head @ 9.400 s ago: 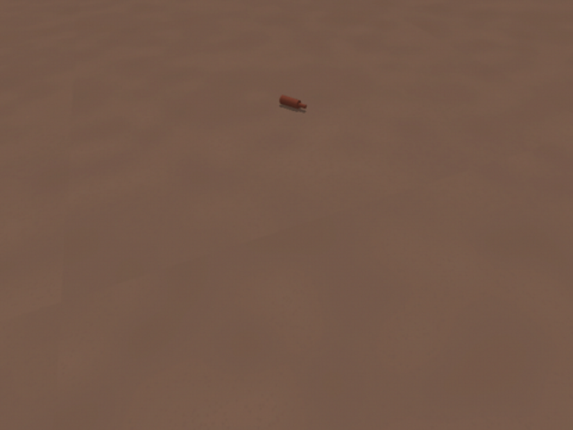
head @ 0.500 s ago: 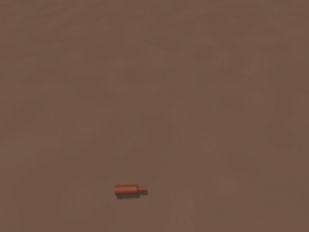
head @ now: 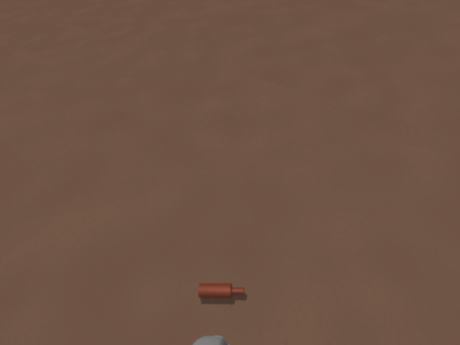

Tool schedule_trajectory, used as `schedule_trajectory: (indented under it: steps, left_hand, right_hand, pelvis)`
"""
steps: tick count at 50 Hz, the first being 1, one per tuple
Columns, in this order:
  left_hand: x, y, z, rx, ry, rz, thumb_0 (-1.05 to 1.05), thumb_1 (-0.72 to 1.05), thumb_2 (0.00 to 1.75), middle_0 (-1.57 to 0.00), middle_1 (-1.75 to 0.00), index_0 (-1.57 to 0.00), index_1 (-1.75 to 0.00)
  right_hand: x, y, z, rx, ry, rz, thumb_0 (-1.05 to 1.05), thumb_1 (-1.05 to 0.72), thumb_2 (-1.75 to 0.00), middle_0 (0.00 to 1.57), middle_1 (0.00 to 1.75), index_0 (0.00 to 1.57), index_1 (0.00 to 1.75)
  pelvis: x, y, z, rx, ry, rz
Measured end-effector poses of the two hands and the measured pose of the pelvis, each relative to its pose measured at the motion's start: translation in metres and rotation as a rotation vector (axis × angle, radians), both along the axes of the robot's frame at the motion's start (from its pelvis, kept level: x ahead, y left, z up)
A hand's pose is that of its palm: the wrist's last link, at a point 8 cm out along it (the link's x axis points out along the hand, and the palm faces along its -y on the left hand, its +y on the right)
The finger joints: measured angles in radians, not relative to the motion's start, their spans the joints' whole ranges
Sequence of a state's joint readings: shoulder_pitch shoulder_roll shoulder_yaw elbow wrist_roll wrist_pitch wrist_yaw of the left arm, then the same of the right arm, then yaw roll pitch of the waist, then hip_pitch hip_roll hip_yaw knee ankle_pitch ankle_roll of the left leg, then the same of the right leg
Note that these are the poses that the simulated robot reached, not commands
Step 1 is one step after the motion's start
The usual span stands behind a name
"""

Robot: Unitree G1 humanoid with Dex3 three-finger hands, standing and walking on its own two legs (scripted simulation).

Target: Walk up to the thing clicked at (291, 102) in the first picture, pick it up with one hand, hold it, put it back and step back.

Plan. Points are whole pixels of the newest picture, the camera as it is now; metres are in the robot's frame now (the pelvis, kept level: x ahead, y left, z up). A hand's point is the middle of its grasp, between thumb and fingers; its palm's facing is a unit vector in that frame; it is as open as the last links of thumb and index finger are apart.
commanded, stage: walk up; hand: left
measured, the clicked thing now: (221, 290) +0.48 +0.16 -0.74
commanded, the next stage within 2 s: none
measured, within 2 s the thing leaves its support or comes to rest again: neither
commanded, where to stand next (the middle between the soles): +0.10 -0.06 m, yaw -1 degrees
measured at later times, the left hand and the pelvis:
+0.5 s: hand out of the picture +0.04 +0.31 -0.18, palm faces -0.09 -0.97 -0.24, open 7.4 cm; pelvis +0.01 +0.04 +0.00, yaw -4 degrees
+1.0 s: hand out of the picture +0.05 +0.25 -0.13, palm faces -0.02 -0.92 -0.39, open 7.4 cm; pelvis +0.05 -0.03 +0.00, yaw -2 degrees
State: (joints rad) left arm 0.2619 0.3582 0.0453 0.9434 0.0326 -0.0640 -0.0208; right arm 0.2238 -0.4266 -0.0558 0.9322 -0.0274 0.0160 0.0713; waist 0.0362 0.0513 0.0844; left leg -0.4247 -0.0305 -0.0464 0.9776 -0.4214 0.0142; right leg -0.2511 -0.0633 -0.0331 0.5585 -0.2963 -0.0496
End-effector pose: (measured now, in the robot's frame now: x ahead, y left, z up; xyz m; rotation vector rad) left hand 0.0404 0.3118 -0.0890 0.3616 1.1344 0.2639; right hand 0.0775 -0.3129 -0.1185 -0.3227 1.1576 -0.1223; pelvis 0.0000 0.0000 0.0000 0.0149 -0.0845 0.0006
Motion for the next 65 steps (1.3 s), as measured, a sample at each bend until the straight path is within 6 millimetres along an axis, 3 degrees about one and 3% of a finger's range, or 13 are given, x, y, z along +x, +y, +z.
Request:
schedule_trajectory:
  steps: [5,10,18,22,26,30,35,40,48,53,57,60,65]
  left_hand:
    - [-0.023,0.032,-0.008,-0.006,0.077,0.062,0.01,0.90,0.90,-0.21,-0.30,-0.21,-0.30]
    - [-0.015,0.062,-0.047,-0.049,0.124,0.077,0.01,0.90,0.90,-0.20,-0.30,-0.21,-0.30]
    - [0.009,0.053,-0.071,-0.151,0.163,-0.022,0.01,0.91,0.90,-0.20,-0.30,-0.20,-0.30]
    - [0.007,0.050,-0.068,-0.180,0.174,-0.043,0.01,0.91,0.90,-0.20,-0.30,-0.20,-0.30]
    - [0.002,0.045,-0.054,-0.163,0.184,-0.057,0.01,0.91,0.90,-0.20,-0.30,-0.20,-0.30]
    - [0.005,0.040,-0.031,-0.104,0.171,-0.082,0.01,0.91,0.90,-0.20,-0.30,-0.21,-0.30]
    - [0.009,0.033,-0.005,0.000,0.113,-0.088,0.01,0.91,0.90,-0.20,-0.30,-0.21,-0.30]
    - [-0.007,0.019,0.007,0.044,0.090,0.004,0.01,0.91,0.90,-0.20,-0.30,-0.20,-0.30]
    - [0.000,-0.018,0.002,-0.012,0.102,0.003,0.01,0.90,0.90,-0.20,-0.30,-0.21,-0.30]
    - [0.026,-0.025,-0.010,-0.038,0.102,0.014,0.01,0.90,0.90,-0.20,-0.30,-0.21,-0.30]
    - [0.059,-0.021,-0.036,-0.061,0.108,0.026,0.01,0.90,0.90,-0.20,-0.30,-0.21,-0.30]
    - [0.087,-0.022,-0.049,-0.078,0.103,0.029,0.01,0.90,0.90,-0.20,-0.30,-0.21,-0.30]
    - [0.122,-0.031,-0.051,-0.082,0.037,-0.008,0.01,0.91,0.90,-0.20,-0.30,-0.21,-0.30]
  right_hand:
    - [-0.004,0.006,0.014,-0.069,0.011,0.008,0.00,-0.91,-0.90,0.21,0.30,0.20,0.30]
    - [-0.022,0.011,0.017,-0.234,0.057,-0.037,0.00,-0.91,-0.90,0.21,0.30,0.20,0.30]
    - [-0.056,0.024,0.058,-0.309,0.052,-0.106,0.00,-0.90,-0.90,0.21,0.30,0.21,0.30]
    - [-0.067,0.015,0.077,-0.329,0.014,-0.141,0.00,-0.90,-0.90,0.21,0.30,0.21,0.30]
    - [-0.069,0.004,0.082,-0.293,-0.019,-0.158,0.00,-0.90,-0.90,0.21,0.30,0.21,0.30]
    - [-0.067,-0.005,0.067,-0.222,-0.032,-0.151,0.00,-0.90,-0.90,0.21,0.30,0.21,0.30]
    - [-0.064,-0.025,0.026,-0.148,-0.003,-0.134,0.00,-0.90,-0.90,0.21,0.30,0.21,0.30]
    - [-0.055,-0.033,0.000,-0.105,0.057,-0.139,0.01,-0.90,-0.90,0.21,0.30,0.20,0.30]
    - [-0.022,-0.032,0.008,-0.031,0.074,-0.076,0.01,-0.91,-0.90,0.21,0.30,0.20,0.30]
    - [0.012,-0.027,0.009,-0.051,0.110,-0.034,0.01,-0.91,-0.90,0.21,0.30,0.20,0.30]
    - [0.047,-0.019,0.002,-0.106,0.089,-0.001,0.01,-0.91,-0.90,0.21,0.30,0.20,0.30]
    - [0.068,-0.014,0.000,-0.131,0.045,0.012,0.01,-0.91,-0.90,0.21,0.30,0.20,0.30]
    - [0.095,-0.015,0.007,-0.140,-0.041,0.013,0.00,-0.90,-0.90,0.21,0.30,0.21,0.30]
  pelvis:
    - [0.007,0.016,0.000,0.010,0.004,0.014]
    - [0.006,0.040,-0.022,-0.003,-0.006,0.020]
    - [-0.004,0.045,-0.010,-0.035,0.025,-0.021]
    - [0.001,0.043,-0.002,-0.046,0.028,-0.049]
    - [0.007,0.037,0.006,-0.056,0.029,-0.069]
    - [0.007,0.027,0.009,-0.055,0.035,-0.077]
    - [0.006,0.004,-0.003,-0.014,0.031,-0.095]
    - [0.013,-0.014,-0.005,-0.022,0.015,-0.067]
    - [0.041,-0.027,0.004,-0.029,0.034,-0.048]
    - [0.062,-0.023,0.001,-0.027,0.035,-0.011]
    - [0.074,-0.015,-0.014,-0.004,0.039,0.012]
    - [0.069,-0.013,-0.019,0.003,0.041,0.033]
    - [0.060,-0.022,-0.018,-0.006,0.051,0.019]
